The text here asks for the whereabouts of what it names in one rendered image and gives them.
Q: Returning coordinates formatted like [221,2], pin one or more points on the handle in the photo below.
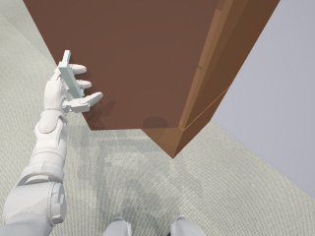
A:
[68,75]

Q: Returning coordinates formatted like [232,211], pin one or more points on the left robot forearm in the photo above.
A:
[49,153]

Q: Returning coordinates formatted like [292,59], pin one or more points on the left robot thigh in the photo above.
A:
[118,228]

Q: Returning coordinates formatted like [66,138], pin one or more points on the left robot hand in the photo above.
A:
[55,93]

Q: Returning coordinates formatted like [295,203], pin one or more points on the left robot shin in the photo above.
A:
[119,219]

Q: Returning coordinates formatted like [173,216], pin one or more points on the cupboard door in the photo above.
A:
[141,54]

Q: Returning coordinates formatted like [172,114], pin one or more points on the left robot upper arm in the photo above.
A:
[34,209]

